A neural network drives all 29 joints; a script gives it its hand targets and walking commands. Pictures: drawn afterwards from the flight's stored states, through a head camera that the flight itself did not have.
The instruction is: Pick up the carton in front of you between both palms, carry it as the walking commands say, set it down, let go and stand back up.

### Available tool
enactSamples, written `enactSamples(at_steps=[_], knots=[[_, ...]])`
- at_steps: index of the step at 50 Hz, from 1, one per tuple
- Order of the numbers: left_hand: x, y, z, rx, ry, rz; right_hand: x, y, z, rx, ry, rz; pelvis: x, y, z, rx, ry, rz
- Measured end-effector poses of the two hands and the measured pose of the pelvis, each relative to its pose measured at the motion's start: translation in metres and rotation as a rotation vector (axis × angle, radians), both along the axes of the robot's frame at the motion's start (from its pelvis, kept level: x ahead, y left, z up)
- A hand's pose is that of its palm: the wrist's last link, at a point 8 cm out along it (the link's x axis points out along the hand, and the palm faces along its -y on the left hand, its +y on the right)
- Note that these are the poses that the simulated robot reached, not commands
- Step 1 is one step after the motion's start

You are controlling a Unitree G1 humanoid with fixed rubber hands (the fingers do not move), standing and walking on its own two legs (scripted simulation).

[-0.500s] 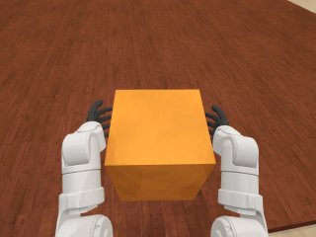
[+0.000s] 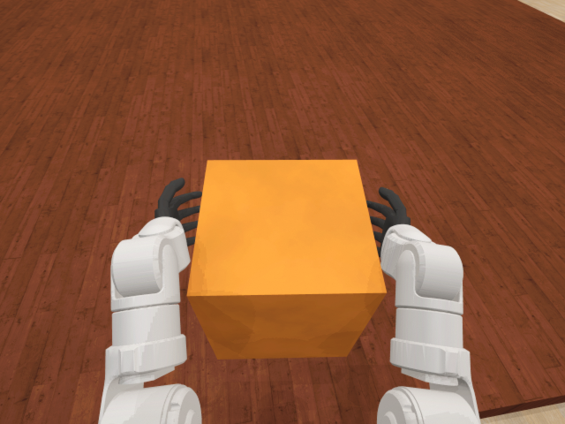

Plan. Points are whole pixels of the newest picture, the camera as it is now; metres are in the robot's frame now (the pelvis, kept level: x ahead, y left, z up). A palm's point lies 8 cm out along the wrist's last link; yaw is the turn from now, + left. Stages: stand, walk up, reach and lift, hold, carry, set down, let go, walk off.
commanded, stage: carry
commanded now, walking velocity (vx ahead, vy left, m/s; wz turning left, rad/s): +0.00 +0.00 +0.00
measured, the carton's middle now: (282, 266) +0.33 +0.00 +0.04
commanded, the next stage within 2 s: none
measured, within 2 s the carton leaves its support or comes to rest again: neither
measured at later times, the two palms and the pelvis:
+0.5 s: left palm (187, 178) +0.39 +0.14 +0.16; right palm (402, 185) +0.39 -0.16 +0.16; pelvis +0.06 -0.02 +0.00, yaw -1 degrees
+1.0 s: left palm (202, 91) +0.64 +0.15 +0.16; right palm (359, 90) +0.65 -0.15 +0.17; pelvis +0.29 -0.01 +0.03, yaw -1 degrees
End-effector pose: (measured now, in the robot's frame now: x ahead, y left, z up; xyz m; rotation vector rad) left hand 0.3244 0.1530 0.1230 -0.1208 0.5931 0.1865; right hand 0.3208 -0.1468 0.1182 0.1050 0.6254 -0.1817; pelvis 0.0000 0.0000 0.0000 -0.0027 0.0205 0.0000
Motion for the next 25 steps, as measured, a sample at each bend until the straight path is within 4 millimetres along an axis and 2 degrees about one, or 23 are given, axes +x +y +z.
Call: enactSamples(at_steps=[9,14,20,25], knots=[[0.001,0.000,0.004,0.004,-0.010,-0.002,0.000,0.001,0.002,0.007,-0.010,-0.001,0.001,0.000,0.000,0.001,0.000,0.000],[0.010,-0.003,0.016,0.011,-0.052,-0.001,0.009,-0.003,0.010,0.018,-0.051,-0.002,0.009,-0.003,-0.002,0.003,0.016,-0.003],[0.035,-0.016,0.036,0.027,-0.092,-0.004,0.035,-0.016,0.027,0.011,-0.093,0.009,0.031,-0.014,-0.003,-0.014,0.029,-0.015],[0.061,-0.017,0.040,0.010,-0.065,0.006,0.066,-0.018,0.039,0.004,-0.068,0.014,0.058,-0.019,0.004,-0.002,0.046,-0.023]])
